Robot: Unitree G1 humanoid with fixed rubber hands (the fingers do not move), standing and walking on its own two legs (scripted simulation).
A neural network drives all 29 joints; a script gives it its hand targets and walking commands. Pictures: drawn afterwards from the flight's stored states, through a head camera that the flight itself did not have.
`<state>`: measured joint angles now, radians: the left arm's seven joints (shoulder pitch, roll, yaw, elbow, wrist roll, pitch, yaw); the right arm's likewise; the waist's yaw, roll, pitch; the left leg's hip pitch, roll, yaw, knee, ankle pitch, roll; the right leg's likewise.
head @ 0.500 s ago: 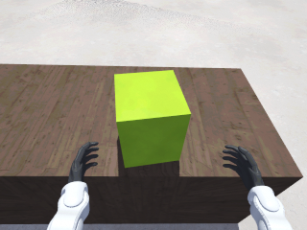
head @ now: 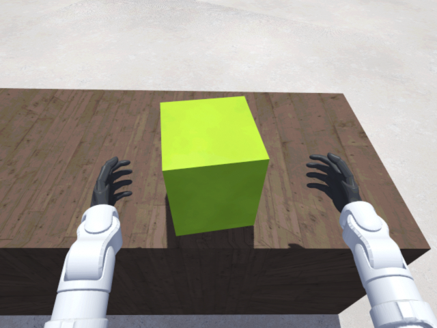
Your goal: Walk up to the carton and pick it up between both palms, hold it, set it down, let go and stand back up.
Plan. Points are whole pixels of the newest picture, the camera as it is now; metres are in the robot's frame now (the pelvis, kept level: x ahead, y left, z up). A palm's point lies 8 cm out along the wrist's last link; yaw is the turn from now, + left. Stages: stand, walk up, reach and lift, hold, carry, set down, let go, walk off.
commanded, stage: reach and lift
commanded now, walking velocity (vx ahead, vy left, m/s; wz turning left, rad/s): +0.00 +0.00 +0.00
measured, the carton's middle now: (209, 167) +0.48 +0.03 -0.01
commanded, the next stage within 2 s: none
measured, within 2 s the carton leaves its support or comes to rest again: neither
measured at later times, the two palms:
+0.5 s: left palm (113, 163) +0.36 +0.20 +0.12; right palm (327, 150) +0.40 -0.19 +0.13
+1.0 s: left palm (116, 132) +0.42 +0.20 +0.15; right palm (311, 115) +0.46 -0.16 +0.17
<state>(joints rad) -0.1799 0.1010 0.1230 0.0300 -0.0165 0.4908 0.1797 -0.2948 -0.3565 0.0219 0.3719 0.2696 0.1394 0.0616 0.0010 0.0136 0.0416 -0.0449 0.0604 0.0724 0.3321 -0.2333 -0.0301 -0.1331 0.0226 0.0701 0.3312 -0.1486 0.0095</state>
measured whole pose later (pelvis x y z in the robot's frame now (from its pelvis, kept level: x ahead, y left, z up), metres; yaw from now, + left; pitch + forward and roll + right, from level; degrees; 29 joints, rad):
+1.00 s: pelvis +0.00 +0.00 +0.00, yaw +0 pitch +6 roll +0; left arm -0.88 0.16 0.20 0.78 -0.06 0.38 0.19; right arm -1.01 -0.37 0.15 1.00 0.34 0.22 0.04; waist 0.07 0.01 -0.08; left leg -0.22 0.06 0.07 0.34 -0.22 -0.04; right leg -0.32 0.02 0.07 0.36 -0.14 0.01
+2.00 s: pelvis -0.01 -0.01 -0.03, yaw +0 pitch +24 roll +1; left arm -0.98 0.16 0.11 1.41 -0.17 -0.29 0.15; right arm -1.03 -0.26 0.12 1.31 0.34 -0.15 0.02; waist 0.08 -0.02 -0.26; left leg -0.70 0.06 0.07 0.54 -0.25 -0.04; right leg -0.79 0.02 0.07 0.55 -0.17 0.01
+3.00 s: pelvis +0.01 +0.00 -0.01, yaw +0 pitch +17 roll -1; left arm -0.84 -0.07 0.55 1.03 0.31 -0.20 0.14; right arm -0.88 0.00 -0.56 1.09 -0.34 -0.23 0.02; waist 0.08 0.00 -0.11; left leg -0.46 0.07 0.07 0.41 -0.22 -0.04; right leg -0.51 0.03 0.05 0.33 -0.12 0.01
